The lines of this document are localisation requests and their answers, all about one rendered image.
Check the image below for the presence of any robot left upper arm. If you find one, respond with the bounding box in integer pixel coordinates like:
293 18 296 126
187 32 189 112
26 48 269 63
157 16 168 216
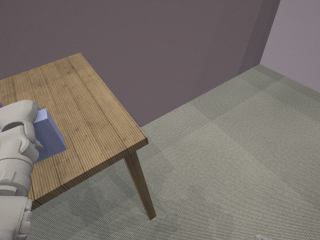
0 195 33 240

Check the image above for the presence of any sponge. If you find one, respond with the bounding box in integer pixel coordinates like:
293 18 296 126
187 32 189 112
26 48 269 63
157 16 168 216
0 108 67 163

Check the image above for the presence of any table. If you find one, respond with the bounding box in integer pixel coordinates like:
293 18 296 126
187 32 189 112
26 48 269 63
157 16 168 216
0 52 156 220

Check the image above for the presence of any left robot hand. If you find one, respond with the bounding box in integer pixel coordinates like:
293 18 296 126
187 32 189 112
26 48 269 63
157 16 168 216
0 99 43 151

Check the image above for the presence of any left robot forearm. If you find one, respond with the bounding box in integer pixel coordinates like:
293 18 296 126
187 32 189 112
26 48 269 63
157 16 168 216
0 119 39 197

